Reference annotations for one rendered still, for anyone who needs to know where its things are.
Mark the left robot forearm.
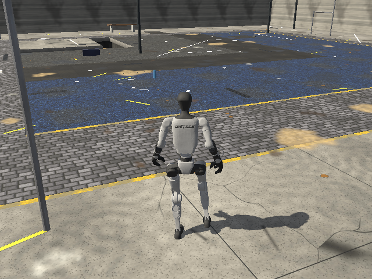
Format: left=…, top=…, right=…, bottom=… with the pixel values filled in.
left=153, top=140, right=162, bottom=159

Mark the robot left hand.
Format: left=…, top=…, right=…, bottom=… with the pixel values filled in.
left=152, top=156, right=165, bottom=166

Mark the robot left shin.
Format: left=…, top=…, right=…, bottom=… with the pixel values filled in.
left=171, top=194, right=181, bottom=231

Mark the left robot foot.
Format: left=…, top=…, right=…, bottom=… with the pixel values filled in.
left=174, top=224, right=184, bottom=239

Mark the robot right upper arm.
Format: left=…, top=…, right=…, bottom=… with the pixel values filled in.
left=197, top=117, right=214, bottom=149

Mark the robot left upper arm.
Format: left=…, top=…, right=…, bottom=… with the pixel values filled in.
left=157, top=117, right=173, bottom=149

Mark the robot right hand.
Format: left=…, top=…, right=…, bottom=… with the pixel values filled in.
left=210, top=161, right=223, bottom=174

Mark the right robot forearm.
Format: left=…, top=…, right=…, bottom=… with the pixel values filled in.
left=209, top=140, right=221, bottom=163

